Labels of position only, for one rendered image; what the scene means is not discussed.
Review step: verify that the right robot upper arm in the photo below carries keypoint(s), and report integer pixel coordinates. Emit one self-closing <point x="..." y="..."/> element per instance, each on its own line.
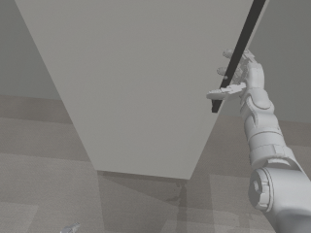
<point x="284" y="197"/>

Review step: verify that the handle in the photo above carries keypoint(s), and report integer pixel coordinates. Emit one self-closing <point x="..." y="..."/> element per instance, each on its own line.
<point x="242" y="42"/>

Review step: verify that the robot left hand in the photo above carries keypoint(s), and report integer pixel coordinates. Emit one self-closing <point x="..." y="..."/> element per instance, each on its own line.
<point x="73" y="228"/>

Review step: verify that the fridge door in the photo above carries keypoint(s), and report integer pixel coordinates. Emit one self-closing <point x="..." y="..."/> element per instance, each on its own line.
<point x="133" y="75"/>

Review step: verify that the robot right hand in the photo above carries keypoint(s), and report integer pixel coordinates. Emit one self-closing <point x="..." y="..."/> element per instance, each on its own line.
<point x="251" y="77"/>

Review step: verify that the robot right forearm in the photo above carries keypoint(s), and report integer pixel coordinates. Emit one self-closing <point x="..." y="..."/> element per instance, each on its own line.
<point x="264" y="136"/>

